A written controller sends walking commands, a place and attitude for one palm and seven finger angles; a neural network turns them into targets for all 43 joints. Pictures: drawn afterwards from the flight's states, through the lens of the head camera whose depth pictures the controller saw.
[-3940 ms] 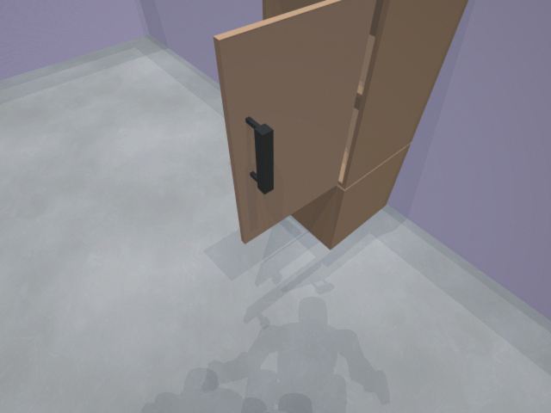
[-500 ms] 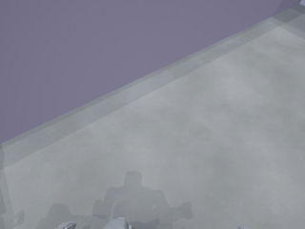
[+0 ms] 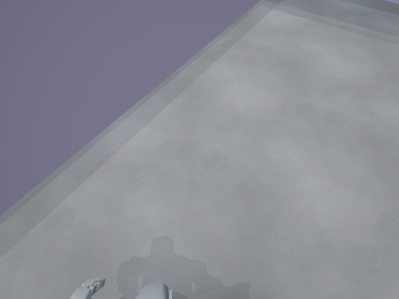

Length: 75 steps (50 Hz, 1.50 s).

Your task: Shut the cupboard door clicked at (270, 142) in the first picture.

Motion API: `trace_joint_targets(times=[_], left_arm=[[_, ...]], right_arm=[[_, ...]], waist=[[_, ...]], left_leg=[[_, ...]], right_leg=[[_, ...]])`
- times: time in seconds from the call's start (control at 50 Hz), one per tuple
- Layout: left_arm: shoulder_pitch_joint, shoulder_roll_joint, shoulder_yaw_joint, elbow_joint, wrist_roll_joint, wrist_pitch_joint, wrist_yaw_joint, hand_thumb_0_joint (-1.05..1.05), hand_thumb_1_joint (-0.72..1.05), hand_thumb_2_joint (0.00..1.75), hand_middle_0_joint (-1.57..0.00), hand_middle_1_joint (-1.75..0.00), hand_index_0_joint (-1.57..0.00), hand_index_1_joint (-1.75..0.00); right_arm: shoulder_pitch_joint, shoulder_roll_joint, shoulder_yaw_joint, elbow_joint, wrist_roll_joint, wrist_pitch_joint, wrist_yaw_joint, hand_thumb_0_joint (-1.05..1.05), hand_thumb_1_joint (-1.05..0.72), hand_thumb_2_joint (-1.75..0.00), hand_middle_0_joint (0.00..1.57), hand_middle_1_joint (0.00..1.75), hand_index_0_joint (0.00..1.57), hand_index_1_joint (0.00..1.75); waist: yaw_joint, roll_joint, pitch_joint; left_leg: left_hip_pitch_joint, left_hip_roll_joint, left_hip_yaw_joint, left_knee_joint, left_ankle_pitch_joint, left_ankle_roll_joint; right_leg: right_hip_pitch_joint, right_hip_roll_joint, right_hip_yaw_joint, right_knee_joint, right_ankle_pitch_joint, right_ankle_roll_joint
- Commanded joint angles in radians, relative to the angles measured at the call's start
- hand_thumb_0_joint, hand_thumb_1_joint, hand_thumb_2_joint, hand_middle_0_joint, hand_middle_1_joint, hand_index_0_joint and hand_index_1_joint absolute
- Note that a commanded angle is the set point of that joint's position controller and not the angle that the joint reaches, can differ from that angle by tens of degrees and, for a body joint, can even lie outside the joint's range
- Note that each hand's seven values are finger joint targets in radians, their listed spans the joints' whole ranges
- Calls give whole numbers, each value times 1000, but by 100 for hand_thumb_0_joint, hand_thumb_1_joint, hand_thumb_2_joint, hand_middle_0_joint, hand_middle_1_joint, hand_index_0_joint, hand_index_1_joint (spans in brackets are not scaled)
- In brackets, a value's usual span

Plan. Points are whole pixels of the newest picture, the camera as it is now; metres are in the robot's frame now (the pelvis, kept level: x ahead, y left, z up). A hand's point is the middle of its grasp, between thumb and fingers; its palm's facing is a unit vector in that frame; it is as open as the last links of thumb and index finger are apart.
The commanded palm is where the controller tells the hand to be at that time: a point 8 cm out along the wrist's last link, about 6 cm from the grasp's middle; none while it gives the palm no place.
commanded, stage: walk around to get in front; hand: left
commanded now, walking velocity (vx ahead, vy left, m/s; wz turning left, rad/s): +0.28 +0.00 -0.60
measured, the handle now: out of the picture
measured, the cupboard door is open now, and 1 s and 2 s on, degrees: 88 88 88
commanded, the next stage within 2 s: walk to a spot facing it in 1.26 s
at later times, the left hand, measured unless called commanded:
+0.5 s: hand (163, 227) +0.29 +0.11 -0.15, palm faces -0.39 -0.90 -0.17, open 7.4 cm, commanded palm none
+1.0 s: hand (188, 197) +0.39 +0.05 -0.18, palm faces -0.44 -0.88 -0.19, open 7.3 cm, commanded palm none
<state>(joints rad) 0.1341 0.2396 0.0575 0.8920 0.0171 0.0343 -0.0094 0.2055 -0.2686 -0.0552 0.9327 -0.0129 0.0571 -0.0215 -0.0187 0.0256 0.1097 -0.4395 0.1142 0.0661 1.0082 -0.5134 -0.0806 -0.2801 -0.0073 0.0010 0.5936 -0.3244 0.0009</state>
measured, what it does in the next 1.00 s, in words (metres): walks ahead, turning right: left foot, then right foot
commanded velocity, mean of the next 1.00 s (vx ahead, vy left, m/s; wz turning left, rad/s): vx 0.34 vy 0.00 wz -0.42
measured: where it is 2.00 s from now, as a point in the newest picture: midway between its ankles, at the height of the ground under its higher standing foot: (273, 228)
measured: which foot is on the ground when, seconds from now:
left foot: up 0.00-0.16, down 0.18-0.56, up 0.58-0.88, down 0.90-1.00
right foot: down 0.00-0.18, up 0.20-0.54, down 0.56-0.90, up 0.92-1.00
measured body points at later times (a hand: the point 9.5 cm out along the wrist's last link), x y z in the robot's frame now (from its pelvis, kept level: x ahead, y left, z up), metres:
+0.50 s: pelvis +0.09 -0.03 +0.01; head +0.15 -0.03 +0.46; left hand +0.31 +0.16 -0.13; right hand -0.05 -0.24 -0.12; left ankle +0.05 +0.13 -0.73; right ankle +0.12 -0.18 -0.69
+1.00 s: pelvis +0.28 -0.11 +0.00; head +0.30 -0.10 +0.45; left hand +0.41 +0.10 -0.16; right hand +0.25 -0.37 -0.12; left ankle +0.38 -0.03 -0.73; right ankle +0.16 -0.18 -0.66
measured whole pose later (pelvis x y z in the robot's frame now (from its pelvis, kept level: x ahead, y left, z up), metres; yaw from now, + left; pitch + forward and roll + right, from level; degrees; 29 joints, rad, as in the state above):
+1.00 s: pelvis +0.28 -0.11 +0.00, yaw -30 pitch +0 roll +0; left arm 0.28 0.24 0.07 1.05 0.02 0.00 -0.03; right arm 0.18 -0.17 -0.03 0.91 -0.05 -0.08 0.01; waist 0.01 -0.05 0.04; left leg -0.34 0.08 0.13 0.59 -0.24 0.01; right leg -0.37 0.00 -0.02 1.06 -0.42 -0.03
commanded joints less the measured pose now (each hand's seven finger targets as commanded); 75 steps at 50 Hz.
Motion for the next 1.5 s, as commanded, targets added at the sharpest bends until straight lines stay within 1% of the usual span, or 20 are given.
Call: trace_joint_targets(times=[0.0, 0.12, 0.16, 0.18, 0.28, 0.44, 0.5, 0.52, 0.54, 0.56, 0.64, 0.84, 0.9, 1.04, 1.18, 1.2, 1.24, 1.26, 1.36, 1.48], left_arm=[[44, 209, 60, -58, 8, -17, 16, 0, 90, 90, -20, -30, -20, -30], [-47, 175, 56, -75, 6, -18, -14, 0, 90, 90, -20, -30, -20, -30], [-108, 76, 33, -157, -4, -18, -29, 0, 90, 90, -20, -30, -20, -30], [-163, 104, 44, -168, 9, -28, -44, 0, 90, 90, -20, -30, -20, -30], [-87, 43, 32, -85, 17, -18, -76, 0, 90, 90, -20, -30, -20, -30], [-221, 24, 8, -105, 14, -24, -74, 0, 90, 90, -20, -30, -20, -30], [-15, 70, 28, -37, 14, -40, -64, 0, 90, 90, -20, -30, -20, -30], [188, 159, 51, 27, 16, -55, -50, 0, 90, 90, -20, -30, -20, -30], [362, 292, 88, 67, 9, -65, -27, 0, 90, 90, -20, -30, -20, -30], [328, 312, 89, 72, -15, -56, -15, 0, 90, 90, -20, -30, -20, -30], [25, 133, 41, -11, 5, -71, 8, 0, 90, 90, -20, -30, -20, -30], [85, 118, 48, 56, 1, -87, -7, 0, 90, 90, -20, -30, -20, -30], [43, 27, 19, -13, -4, -93, -20, 0, 90, 90, -20, -30, -20, -30], [18, -2, 15, 29, 13, -60, -45, 0, 90, 90, -20, -30, -20, -30], [74, 23, 24, 64, 15, -63, -43, 0, 90, 90, -20, -30, -20, -30], [165, 61, 34, 94, 15, -70, -37, 0, 90, 90, -20, -30, -20, -30], [399, 241, 74, 158, 6, -85, -11, 0, 90, 90, -20, -30, -20, -30], [355, 228, 67, 153, 0, -81, 3, 0, 90, 90, -20, -30, -20, -30], [148, 65, 24, 120, 10, -103, 20, 0, 90, 90, -20, -30, -20, -30], [113, 73, 18, 149, -5, -95, 24, 0, 90, 90, -20, -30, -20, -30]], right_arm=[[-53, -60, -13, -118, -4, -38, 5, 0, -90, -90, 20, 30, 20, 30], [151, -91, -24, -60, -9, -76, 6, 0, -90, -90, 20, 30, 20, 30], [322, -265, -53, -38, -37, -95, -15, 0, -90, -90, 20, 30, 20, 30], [289, -263, -49, -44, -33, -102, -13, 0, -90, -90, 20, 30, 20, 30], [176, -115, -8, -49, -22, -125, -9, 0, -90, -90, 20, 30, 20, 30], [282, -115, -9, 21, -30, -119, 4, 0, -90, -90, 20, 30, 20, 30], [224, -135, -9, 15, -22, -113, 6, 0, -90, -90, 20, 30, 20, 30], [184, -110, -2, -7, -4, -117, 18, 0, -90, -90, 20, 30, 20, 30], [122, -32, 14, -75, 12, -119, 22, 0, -90, -90, 20, 30, 20, 30], [31, -57, 1, -93, 5, -116, 13, 0, -90, -90, 20, 30, 20, 30], [93, -32, -10, -17, -18, -88, 16, 0, -90, -90, 20, 30, 20, 30], [81, -22, -17, -13, -20, -122, 31, 0, -90, -90, 20, 30, 20, 30], [361, -214, -54, 44, -42, -118, 6, 0, -90, -90, 20, 30, 20, 30], [151, -78, -22, 29, -26, -136, 6, 0, -90, -90, 20, 30, 20, 30], [136, -89, -23, 63, -25, -105, 22, 0, -90, -90, 20, 30, 20, 30], [127, -73, -18, 63, -20, -104, 25, 0, -90, -90, 20, 30, 20, 30], [51, 7, 1, -3, 1, -107, 38, 0, -90, -90, 20, 30, 20, 30], [13, -20, -9, -5, -4, -106, 34, 0, -90, -90, 20, 30, 20, 30], [61, 48, 0, 69, -13, -89, 31, 0, -90, -90, 20, 30, 20, 30], [150, 58, 10, 110, -12, -92, 36, 0, -90, -90, 20, 30, 20, 30]], waist=[[43, -194, -157], [-71, -104, -76], [-133, 318, -95], [-113, 155, -42], [-21, 139, -57], [-59, 168, -42], [63, 87, -138], [157, -69, -246], [216, -369, -328], [201, -217, -232], [9, -195, -101], [-24, -66, -104], [-135, 233, -189], [-12, 112, -82], [37, 69, -67], [81, 9, -95], [183, -372, -165], [161, -274, -122], [17, -154, -77], [-24, -119, -98]], left_leg=[[-56, -32, -7, -68, 52, -16], [429, -66, 29, -551, 160, 24], [504, 429, -589, -875, -283, 207], [390, 463, -646, -912, -273, 266], [377, 225, -79, -811, 266, 154], [373, 247, 113, -735, 501, 146], [267, 205, 191, -430, 689, 102], [36, 145, 238, -166, 623, 61], [-289, -24, 214, 198, -100, 8], [-384, 11, 7, 319, -118, 22], [-139, 80, -40, 123, 130, 10], [255, -42, 44, -514, 337, 29], [563, 416, -591, -793, 15, 268], [289, 222, -61, -825, 278, 175], [174, 158, 66, -686, 144, 131], [113, 105, 113, -538, 177, 101], [-244, -57, 149, 7, -136, 48], [-291, -2, 26, 128, -96, 58], [-84, 42, -6, -89, 119, 34], [169, -51, 73, -483, 431, 50]], right_leg=[[147, -226, 286, -233, 330, -192], [-267, -94, 292, -173, -284, -104], [-530, 58, 15, 391, -326, 3], [-525, -33, 77, 526, -242, -7], [-430, -82, -27, 520, 37, 24], [-227, -40, -145, 134, 23, -2], [159, 29, -182, -39, 47, -49], [501, -71, -33, -86, -4, -110], [680, -406, 494, -235, 83, -243], [549, -453, 549, -313, 116, -294], [73, -274, 211, -363, 94, -201], [-4, -156, 149, -221, 64, -138], [-412, 38, -19, 508, -246, -37], [-283, -106, -39, 341, 19, -2], [79, -19, -160, -33, 107, -3], [215, -29, -116, -87, 71, -27], [470, -419, 500, -385, -139, -227], [395, -441, 515, -413, -210, -273], [121, -311, 90, -368, 317, -182], [130, -230, -130, -192, 430, -73]])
